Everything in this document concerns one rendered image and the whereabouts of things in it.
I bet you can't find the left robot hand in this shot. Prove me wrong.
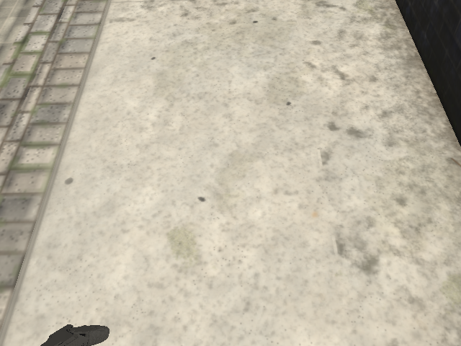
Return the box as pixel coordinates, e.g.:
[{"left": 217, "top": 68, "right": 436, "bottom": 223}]
[{"left": 41, "top": 324, "right": 109, "bottom": 346}]

